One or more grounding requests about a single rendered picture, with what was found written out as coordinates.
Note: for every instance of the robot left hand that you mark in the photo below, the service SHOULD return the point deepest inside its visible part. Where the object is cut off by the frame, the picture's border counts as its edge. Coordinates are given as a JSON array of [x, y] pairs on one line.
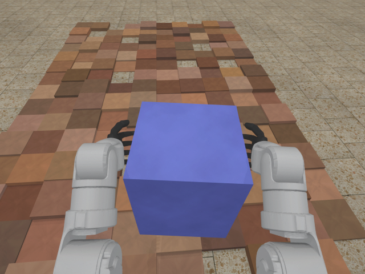
[[114, 134]]

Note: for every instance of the robot right hand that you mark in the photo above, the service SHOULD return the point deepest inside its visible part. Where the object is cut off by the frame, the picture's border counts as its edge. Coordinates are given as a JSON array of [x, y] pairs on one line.
[[259, 137]]

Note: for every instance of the robot left forearm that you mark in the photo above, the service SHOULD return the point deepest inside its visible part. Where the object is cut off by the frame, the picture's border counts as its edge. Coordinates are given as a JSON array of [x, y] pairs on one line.
[[94, 181]]

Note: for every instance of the right robot upper arm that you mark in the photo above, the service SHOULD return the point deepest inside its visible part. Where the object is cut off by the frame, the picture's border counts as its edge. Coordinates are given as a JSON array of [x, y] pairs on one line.
[[288, 258]]

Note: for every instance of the left robot upper arm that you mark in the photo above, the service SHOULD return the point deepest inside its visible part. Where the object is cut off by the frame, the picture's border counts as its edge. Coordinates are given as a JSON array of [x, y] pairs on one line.
[[90, 256]]

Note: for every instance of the carton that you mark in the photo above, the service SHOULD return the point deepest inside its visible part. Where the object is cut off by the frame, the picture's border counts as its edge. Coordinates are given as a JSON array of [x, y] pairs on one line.
[[187, 172]]

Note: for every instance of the robot right forearm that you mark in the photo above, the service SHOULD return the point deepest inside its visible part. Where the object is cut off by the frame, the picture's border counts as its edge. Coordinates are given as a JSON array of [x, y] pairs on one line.
[[283, 181]]

